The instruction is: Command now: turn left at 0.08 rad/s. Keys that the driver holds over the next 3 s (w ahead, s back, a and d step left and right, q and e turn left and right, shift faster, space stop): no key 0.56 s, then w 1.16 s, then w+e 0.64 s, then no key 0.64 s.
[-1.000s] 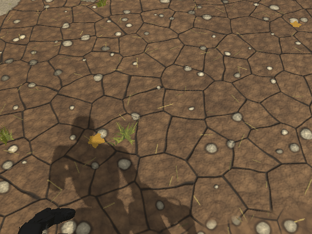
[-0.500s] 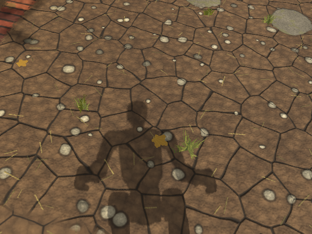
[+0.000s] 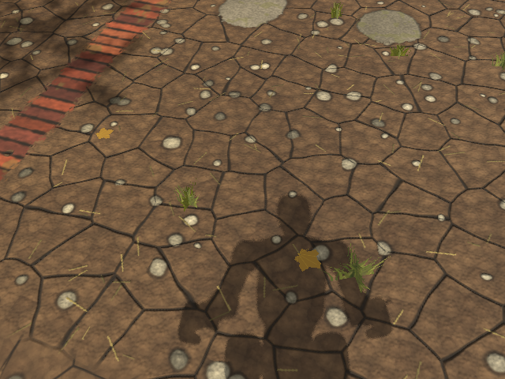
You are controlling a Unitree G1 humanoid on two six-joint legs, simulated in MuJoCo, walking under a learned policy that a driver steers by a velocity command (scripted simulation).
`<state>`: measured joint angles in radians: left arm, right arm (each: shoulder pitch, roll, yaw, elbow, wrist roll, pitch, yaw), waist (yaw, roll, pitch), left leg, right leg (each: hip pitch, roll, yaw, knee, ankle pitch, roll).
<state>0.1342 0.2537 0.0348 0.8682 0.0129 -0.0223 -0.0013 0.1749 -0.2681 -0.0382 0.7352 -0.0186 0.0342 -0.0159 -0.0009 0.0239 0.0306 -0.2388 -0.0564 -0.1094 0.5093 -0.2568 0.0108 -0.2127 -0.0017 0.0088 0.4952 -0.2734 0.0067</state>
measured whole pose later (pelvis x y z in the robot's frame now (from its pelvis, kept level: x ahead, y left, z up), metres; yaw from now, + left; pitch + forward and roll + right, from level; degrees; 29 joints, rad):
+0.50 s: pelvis +0.00 -0.01 +0.00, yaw +0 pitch -2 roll +0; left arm 0.14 0.26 0.01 1.01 0.01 -0.01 0.01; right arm 0.20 -0.25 -0.04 0.90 -0.01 0.01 -0.04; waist 0.01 0.00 0.05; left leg -0.19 -0.04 -0.11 0.48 -0.26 0.00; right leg -0.17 0.01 0.01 0.48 -0.28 -0.01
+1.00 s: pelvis +0.10 +0.03 +0.01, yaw +0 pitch +0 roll +0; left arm 0.18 0.30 0.04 0.97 -0.03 -0.09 -0.02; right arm 0.40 -0.22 -0.04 1.02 0.00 -0.10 0.02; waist -0.03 -0.04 0.00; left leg -0.05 -0.03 0.01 0.31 -0.27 0.05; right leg -0.51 -0.06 0.00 1.04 -0.26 -0.06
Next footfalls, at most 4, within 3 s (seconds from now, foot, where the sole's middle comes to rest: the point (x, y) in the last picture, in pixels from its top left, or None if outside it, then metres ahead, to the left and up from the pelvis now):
1.28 right None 0.45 -0.11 -0.77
1.82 left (228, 289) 0.77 0.12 -0.77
2.36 right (319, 222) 1.01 -0.17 -0.77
2.82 left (277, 171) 1.24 -0.04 -0.77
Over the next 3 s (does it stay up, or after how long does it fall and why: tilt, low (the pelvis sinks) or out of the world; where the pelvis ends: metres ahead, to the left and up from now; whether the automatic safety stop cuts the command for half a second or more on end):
stays up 1.09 -0.10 -0.01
